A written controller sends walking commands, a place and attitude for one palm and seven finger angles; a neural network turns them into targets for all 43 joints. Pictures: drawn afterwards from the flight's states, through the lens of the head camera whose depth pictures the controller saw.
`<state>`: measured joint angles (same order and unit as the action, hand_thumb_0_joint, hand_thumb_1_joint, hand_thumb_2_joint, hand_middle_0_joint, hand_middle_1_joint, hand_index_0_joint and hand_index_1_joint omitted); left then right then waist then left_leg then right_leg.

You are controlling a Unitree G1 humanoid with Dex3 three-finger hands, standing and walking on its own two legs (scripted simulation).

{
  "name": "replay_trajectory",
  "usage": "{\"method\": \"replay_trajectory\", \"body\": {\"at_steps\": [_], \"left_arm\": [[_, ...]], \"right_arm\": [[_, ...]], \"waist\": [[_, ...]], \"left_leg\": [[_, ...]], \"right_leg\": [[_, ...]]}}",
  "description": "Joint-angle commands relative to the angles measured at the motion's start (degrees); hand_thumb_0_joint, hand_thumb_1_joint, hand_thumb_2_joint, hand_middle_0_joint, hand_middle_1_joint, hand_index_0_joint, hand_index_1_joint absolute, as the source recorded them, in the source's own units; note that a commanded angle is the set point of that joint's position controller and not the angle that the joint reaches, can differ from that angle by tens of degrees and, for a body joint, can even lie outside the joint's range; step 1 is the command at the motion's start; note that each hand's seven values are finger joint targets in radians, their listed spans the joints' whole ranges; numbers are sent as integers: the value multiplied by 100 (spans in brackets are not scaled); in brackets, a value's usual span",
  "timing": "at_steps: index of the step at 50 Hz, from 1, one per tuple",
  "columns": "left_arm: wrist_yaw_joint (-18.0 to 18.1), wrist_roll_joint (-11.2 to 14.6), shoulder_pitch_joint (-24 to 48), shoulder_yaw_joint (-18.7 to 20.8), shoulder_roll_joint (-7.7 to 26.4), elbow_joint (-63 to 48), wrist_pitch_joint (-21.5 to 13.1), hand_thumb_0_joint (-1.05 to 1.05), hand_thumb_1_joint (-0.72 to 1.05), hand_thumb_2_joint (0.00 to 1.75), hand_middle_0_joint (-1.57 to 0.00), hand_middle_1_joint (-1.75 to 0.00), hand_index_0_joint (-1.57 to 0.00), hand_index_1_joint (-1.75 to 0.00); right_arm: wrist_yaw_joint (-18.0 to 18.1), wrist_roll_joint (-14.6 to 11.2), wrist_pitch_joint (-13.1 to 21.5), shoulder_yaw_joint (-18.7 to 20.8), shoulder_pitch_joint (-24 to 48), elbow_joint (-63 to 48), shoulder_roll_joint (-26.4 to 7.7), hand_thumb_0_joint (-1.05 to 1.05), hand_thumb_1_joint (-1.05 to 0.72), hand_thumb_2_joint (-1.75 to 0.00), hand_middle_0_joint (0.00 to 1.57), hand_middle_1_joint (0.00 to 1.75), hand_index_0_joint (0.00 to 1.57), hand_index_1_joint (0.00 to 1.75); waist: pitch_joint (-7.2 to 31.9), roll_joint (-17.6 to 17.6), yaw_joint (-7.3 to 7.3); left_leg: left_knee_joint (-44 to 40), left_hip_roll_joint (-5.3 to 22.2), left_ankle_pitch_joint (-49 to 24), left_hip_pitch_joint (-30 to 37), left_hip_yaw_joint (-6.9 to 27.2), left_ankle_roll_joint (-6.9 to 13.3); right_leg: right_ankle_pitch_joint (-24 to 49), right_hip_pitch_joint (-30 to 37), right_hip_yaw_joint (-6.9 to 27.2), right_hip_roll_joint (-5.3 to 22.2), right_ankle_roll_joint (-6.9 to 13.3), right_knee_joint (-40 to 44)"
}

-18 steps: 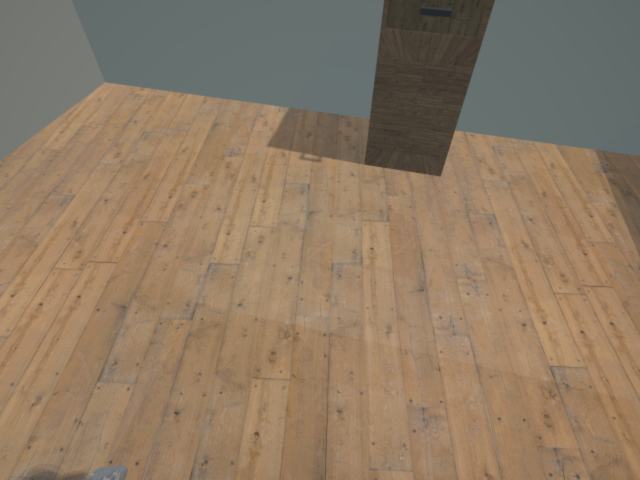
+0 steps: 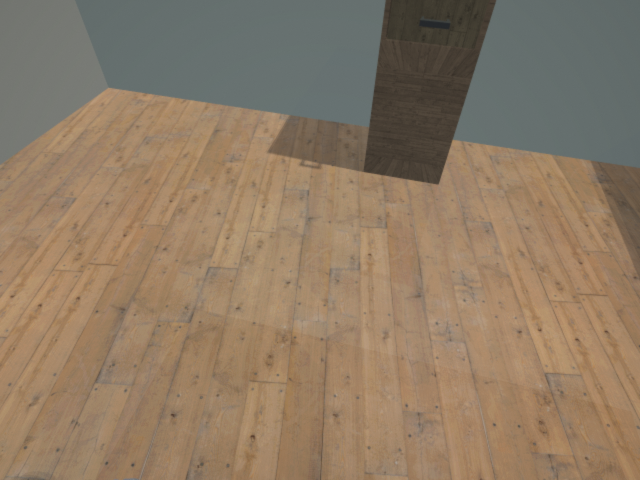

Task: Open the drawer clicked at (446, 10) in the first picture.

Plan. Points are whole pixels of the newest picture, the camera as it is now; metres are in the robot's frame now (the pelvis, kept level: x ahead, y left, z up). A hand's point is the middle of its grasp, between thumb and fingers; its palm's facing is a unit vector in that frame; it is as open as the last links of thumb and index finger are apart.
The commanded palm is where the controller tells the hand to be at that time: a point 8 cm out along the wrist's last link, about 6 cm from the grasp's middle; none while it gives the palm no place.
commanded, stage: stand and wait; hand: left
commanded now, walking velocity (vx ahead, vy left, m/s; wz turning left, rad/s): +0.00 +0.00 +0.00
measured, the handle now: (434, 21) +1.67 -0.34 -0.01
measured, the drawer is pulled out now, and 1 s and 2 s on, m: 0.00 0.00 0.00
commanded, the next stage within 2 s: look at it before walking up in 0.46 s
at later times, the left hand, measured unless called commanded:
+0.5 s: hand out of the picture +0.06 +0.25 -0.15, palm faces -0.03 -0.94 -0.34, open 7.4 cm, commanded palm none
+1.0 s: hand out of the picture +0.07 +0.24 -0.15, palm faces -0.03 -0.94 -0.33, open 7.4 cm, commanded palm none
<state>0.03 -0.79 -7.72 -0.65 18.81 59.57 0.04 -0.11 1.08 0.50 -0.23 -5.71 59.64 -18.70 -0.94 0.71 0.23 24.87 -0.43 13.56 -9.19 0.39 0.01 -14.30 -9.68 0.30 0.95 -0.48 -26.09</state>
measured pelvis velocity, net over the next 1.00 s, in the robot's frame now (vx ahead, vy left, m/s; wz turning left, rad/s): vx -0.01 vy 0.00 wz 0.00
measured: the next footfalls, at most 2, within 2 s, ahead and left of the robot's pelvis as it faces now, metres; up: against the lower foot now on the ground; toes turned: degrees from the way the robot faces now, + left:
left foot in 1.94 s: +0.37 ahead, +0.06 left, +0.00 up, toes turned -10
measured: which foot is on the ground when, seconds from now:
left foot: down 0.00-1.00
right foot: down 0.00-1.00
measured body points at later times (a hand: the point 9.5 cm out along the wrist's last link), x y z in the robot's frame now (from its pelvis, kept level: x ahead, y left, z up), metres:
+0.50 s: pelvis -0.01 +0.00 +0.00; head -0.01 +0.00 +0.45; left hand +0.06 +0.29 -0.13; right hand +0.06 -0.30 -0.13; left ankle +0.00 +0.12 -0.74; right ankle +0.00 -0.12 -0.74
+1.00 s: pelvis -0.01 +0.00 +0.00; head +0.00 +0.00 +0.45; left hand +0.07 +0.29 -0.13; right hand +0.08 -0.30 -0.13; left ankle +0.00 +0.12 -0.74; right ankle +0.00 -0.12 -0.74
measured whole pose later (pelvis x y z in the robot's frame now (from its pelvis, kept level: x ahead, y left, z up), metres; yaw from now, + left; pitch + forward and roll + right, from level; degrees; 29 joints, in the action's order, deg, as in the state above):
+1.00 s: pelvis -0.01 +0.00 +0.00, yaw +0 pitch -2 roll +0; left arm -0.1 -0.9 -7.8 -0.5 19.7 62.5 -0.4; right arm -0.3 0.7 0.5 -0.4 -6.4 63.3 -19.5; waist -2.0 0.5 0.1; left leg 21.3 0.1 11.0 -8.7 0.7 -0.5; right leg -11.7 -9.1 0.0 0.5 -0.1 -22.4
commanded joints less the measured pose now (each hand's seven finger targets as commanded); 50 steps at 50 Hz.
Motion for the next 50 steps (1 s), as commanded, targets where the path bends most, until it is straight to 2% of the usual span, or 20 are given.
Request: {"method": "replay_trajectory", "body": {"at_steps": [1,8,13,17,28,34,41,50], "left_arm": [[69,17,323,283,1216,-377,-131,0,90,90,-20,-30,-20,-30],[58,23,257,270,1232,-238,-138,0,90,90,-20,-30,-20,-30],[51,24,278,259,1255,-167,-130,0,90,90,-20,-30,-20,-30],[52,25,235,261,1252,-133,-133,0,90,90,-20,-30,-20,-30],[51,11,239,251,1256,-89,-132,0,90,90,-20,-30,-20,-30],[54,12,242,255,1249,-102,-154,0,90,90,-20,-30,-20,-30],[50,8,249,254,1236,-102,-140,0,90,90,-20,-30,-20,-30],[54,15,241,250,1256,-84,-158,0,90,90,-20,-30,-20,-30]], "right_arm": [[91,-33,149,271,318,-308,-1187,0,-90,-90,20,30,20,30],[77,-43,142,258,237,-150,-1220,0,-90,-90,20,30,20,30],[69,-50,135,244,178,-53,-1249,0,-90,-90,20,30,20,30],[67,-57,144,238,144,-9,-1265,0,-90,-90,20,30,20,30],[61,-58,143,230,129,52,-1249,0,-90,-90,20,30,20,30],[61,-56,146,234,162,43,-1235,0,-90,-90,20,30,20,30],[61,-56,145,234,204,29,-1240,0,-90,-90,20,30,20,30],[69,-62,154,228,202,42,-1256,0,-90,-90,20,30,20,30]], "waist": [[263,-41,-21],[305,-55,-14],[175,-60,-15],[254,-34,0],[160,-28,-3],[259,-10,-8],[199,-79,3],[364,-79,-10]], "left_leg": [[-450,639,-889,-19,500,196],[-535,661,-664,32,538,191],[-619,656,-483,-85,583,176],[-621,673,-569,-47,612,187],[-681,683,-496,-85,598,173],[-631,688,-728,40,579,160],[-706,698,-659,23,590,165],[-657,722,-1032,177,550,151]], "right_leg": [[829,52,519,573,237,528],[511,39,569,597,238,678],[266,0,588,579,232,746],[333,51,570,582,233,737],[254,-13,579,595,220,798],[547,34,579,604,226,782],[487,31,556,592,214,799],[958,180,537,610,219,751]]}}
